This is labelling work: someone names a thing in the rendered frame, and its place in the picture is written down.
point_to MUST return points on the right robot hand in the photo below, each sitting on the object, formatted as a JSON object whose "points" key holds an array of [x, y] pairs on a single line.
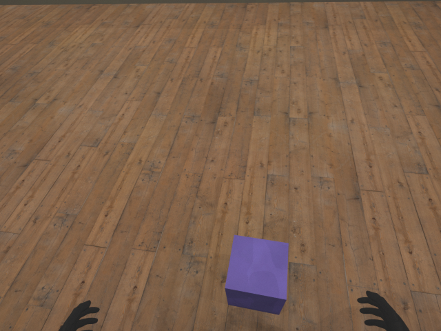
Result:
{"points": [[392, 321]]}

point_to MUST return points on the left robot hand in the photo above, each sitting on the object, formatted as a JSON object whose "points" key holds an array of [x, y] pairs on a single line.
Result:
{"points": [[72, 323]]}

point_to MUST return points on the carton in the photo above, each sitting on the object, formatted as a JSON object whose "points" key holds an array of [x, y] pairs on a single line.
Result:
{"points": [[257, 274]]}

